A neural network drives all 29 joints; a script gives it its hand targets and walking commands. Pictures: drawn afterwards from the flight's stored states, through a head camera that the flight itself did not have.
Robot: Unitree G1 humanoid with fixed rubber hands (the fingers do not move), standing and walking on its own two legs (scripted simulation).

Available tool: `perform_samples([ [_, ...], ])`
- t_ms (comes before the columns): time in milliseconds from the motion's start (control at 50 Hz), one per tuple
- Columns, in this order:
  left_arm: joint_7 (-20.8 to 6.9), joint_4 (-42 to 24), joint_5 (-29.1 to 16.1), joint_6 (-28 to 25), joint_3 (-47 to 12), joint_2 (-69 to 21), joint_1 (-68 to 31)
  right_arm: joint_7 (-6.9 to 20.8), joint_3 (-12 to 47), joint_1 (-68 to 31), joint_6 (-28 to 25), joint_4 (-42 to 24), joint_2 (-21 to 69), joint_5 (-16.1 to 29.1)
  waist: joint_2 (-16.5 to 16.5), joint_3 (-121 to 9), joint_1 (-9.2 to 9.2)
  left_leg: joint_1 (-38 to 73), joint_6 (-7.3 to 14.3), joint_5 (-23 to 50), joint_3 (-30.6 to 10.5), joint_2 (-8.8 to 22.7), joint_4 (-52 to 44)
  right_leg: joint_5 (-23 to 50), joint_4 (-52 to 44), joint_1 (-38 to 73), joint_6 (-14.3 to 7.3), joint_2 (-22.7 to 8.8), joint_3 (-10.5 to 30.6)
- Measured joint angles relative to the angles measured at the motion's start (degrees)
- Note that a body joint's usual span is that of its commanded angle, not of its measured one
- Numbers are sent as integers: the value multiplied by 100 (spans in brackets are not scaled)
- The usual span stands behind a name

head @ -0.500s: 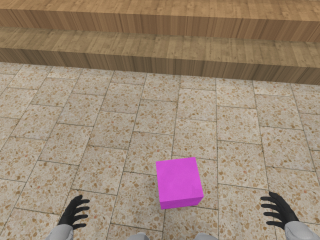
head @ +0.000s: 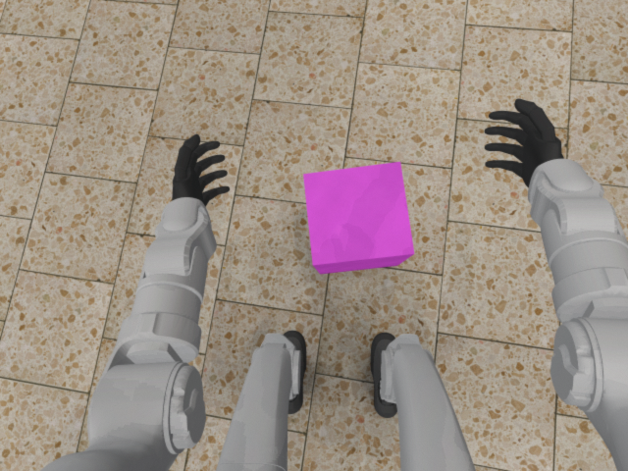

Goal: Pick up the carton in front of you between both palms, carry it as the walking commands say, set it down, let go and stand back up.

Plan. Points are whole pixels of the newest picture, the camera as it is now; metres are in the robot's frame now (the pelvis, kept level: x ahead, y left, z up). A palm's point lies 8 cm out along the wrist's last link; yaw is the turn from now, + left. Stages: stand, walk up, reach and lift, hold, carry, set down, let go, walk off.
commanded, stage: reach and lift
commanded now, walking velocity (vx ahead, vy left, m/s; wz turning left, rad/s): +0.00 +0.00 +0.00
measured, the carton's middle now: (355, 224) +0.49 -0.03 -0.54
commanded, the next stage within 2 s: none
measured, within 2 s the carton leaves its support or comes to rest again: leaves its support in 1.86 s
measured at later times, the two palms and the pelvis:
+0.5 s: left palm (242, 198) +0.48 +0.17 -0.24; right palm (471, 173) +0.52 -0.21 -0.24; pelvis +0.02 +0.00 -0.10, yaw +2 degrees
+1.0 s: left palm (267, 223) +0.48 +0.17 -0.44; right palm (437, 208) +0.51 -0.20 -0.45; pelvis -0.04 +0.01 -0.27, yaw +3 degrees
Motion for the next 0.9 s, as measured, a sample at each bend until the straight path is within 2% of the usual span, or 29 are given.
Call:
perform_samples([
  [80, 60, 253, 85, 36, 274, -57, -881, 22, -61, -971, 16, 408, -95, -89, 24, 45, 37, -533, -19, 74, 8, 11, 145, 77, 161, -552, -19, 14, 11],
  [160, 57, 319, 312, -53, 562, -189, -1356, 21, -213, -1536, -58, 598, -81, -328, 48, -9, 54, -947, -29, 104, 14, 17, 189, 107, 219, -980, -28, 22, 20],
  [300, -109, 339, 778, -477, 1007, -442, -1218, -29, -633, -1470, -367, 565, 209, -753, 23, -421, 5, -1578, -37, 15, 37, 15, 272, 10, 337, -1637, -40, 23, 46],
  [400, -184, 474, 868, -771, 1085, -478, -973, -137, -757, -1166, -582, 542, 410, -787, -19, -812, -57, -2351, -42, -303, 43, 0, 924, -305, 985, -2410, -31, 14, 65],
  [480, -145, 528, 671, -927, 882, -395, -887, -257, -641, -990, -720, 486, 425, -587, -26, -916, -95, -3099, -43, -626, 14, -53, 1734, -608, 1779, -3153, -4, 2, 89],
  [560, -16, 433, 244, -991, 430, -222, -919, -378, -331, -939, -807, 308, 256, -190, 9, -733, -135, -3798, -40, -879, -1, -125, 2613, -858, 2648, -3843, 35, -20, 130],
  [700, 261, 200, -407, -825, -166, 27, -1259, -480, 287, -1219, -716, 93, -252, 519, 93, -63, -130, -4644, 0, -1111, 49, -174, 4027, -1083, 4040, -4678, 103, -32, 203],
  [780, 360, 408, -579, -688, -273, 119, -1680, -494, 487, -1680, -617, 364, -440, 710, 127, 363, -116, -4905, 3, -1107, 65, -191, 4593, -1079, 4604, -4938, 121, -31, 228],
  [900, 340, 1171, -667, -703, -288, 235, -2451, -497, 680, -2435, -650, 1139, -541, 831, 145, 987, -124, -5141, -33, -1044, 53, -230, 5164, -1031, 5194, -5176, 100, -48, 227],
])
